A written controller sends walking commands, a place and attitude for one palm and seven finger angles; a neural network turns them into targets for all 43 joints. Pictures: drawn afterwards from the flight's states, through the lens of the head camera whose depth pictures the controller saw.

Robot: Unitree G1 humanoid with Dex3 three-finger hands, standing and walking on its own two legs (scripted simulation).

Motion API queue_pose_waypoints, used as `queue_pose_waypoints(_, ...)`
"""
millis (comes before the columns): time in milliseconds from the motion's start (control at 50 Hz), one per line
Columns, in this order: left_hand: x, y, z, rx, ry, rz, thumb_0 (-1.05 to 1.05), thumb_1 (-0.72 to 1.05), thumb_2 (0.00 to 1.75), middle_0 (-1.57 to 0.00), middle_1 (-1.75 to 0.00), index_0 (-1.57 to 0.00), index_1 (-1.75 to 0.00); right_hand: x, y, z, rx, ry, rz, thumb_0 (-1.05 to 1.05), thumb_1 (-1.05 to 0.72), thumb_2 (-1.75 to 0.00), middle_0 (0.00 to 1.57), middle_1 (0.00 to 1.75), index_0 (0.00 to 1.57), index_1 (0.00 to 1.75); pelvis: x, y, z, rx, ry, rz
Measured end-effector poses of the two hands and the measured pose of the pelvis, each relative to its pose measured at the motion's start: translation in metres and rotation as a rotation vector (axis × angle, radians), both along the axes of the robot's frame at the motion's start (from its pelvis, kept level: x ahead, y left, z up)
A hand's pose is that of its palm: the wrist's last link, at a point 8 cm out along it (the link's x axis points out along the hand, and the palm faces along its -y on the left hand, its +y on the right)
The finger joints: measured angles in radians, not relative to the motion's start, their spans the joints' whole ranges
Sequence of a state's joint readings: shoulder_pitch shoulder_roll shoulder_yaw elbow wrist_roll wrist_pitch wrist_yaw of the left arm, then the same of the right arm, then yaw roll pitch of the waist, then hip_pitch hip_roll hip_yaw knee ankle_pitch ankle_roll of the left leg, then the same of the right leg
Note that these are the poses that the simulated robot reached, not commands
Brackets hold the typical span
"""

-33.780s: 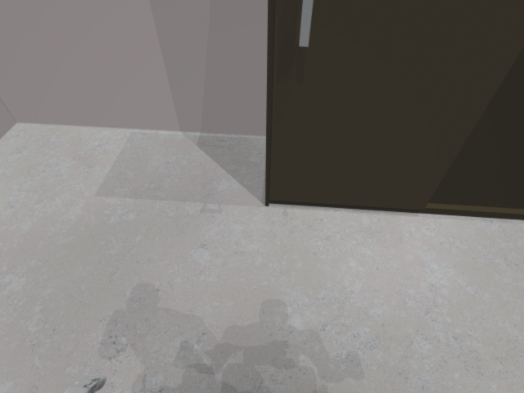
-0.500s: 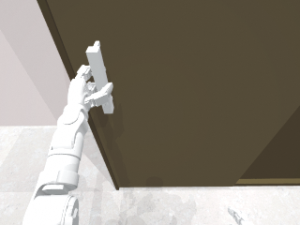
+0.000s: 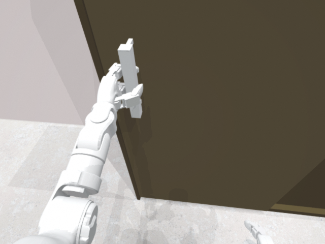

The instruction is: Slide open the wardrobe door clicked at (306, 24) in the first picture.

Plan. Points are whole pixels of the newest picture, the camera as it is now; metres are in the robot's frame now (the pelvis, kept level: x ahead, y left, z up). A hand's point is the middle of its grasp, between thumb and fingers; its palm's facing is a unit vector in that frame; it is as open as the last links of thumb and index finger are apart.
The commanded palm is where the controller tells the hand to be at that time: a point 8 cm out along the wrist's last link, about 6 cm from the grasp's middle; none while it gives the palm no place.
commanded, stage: tug the door sideways, standing still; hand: left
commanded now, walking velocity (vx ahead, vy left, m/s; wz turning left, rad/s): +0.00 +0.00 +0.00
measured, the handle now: (133, 81) +0.48 +0.11 +0.17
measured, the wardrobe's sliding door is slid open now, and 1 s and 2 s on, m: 0.00 0.00 0.06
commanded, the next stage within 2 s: step sideways, sliding the door along in 0.50 s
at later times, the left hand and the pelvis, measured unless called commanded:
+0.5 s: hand (139, 94) +0.42 +0.09 +0.17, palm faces +0.01 -1.00 -0.04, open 6.5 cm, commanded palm +0.39 +0.09 +0.17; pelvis -0.02 +0.01 +0.00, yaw +1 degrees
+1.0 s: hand (141, 95) +0.43 +0.08 +0.16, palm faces +0.13 -0.99 -0.10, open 6.5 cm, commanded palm +0.40 +0.08 +0.17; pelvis -0.02 -0.05 -0.02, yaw +1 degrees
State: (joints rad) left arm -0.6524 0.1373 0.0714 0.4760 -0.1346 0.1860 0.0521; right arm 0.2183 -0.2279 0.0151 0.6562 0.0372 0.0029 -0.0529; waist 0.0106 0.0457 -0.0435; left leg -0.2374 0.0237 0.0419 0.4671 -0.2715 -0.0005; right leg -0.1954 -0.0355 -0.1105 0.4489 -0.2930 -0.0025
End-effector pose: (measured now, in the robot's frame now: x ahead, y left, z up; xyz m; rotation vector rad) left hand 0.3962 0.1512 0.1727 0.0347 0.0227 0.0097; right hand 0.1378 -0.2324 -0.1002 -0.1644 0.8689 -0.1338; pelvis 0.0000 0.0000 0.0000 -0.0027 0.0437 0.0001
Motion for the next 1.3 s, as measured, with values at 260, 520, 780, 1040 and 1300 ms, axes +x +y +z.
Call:
queue_pose_waypoints(260,0.000,-0.009,0.000,0.015,-0.014,-0.008,0.01,0.66,0.83,-0.19,-1.35,-0.19,-1.37,-0.045,0.010,-0.016,0.015,0.088,0.014,0.01,-0.90,-0.90,0.20,0.30,0.20,0.30,-0.015,0.006,-0.002,-0.003,0.000,0.014)
queue_pose_waypoints(520,0.001,-0.011,-0.002,0.008,-0.033,0.001,0.00,0.69,0.84,-0.26,-1.38,-0.21,-1.40,-0.061,0.007,-0.017,0.008,0.098,0.011,0.01,-0.90,-0.90,0.20,0.30,0.20,0.30,-0.021,0.009,-0.003,-0.005,0.013,0.015)
queue_pose_waypoints(780,0.005,-0.007,-0.006,0.072,-0.131,-0.014,-0.04,0.64,0.83,-0.38,-1.39,-0.24,-1.40,-0.049,-0.005,-0.018,-0.026,0.026,-0.082,0.01,-0.90,-0.90,0.20,0.30,0.20,0.30,-0.025,0.000,-0.012,0.009,-0.012,-0.046)
queue_pose_waypoints(1040,0.003,-0.017,-0.010,0.079,-0.178,0.117,-0.04,0.69,0.84,-0.41,-1.40,-0.18,-1.39,-0.021,-0.049,-0.033,-0.054,0.147,0.019,0.01,-0.90,-0.90,0.20,0.30,0.20,0.30,-0.013,-0.049,-0.012,0.017,-0.055,0.036)
queue_pose_waypoints(1300,0.005,-0.019,-0.015,0.073,-0.251,0.136,-0.05,0.70,0.83,-0.42,-1.40,-0.17,-1.32,0.074,-0.051,-0.007,-0.003,0.034,0.174,0.01,-0.90,-0.90,0.20,0.30,0.20,0.30,0.007,-0.088,-0.005,-0.049,-0.071,0.032)
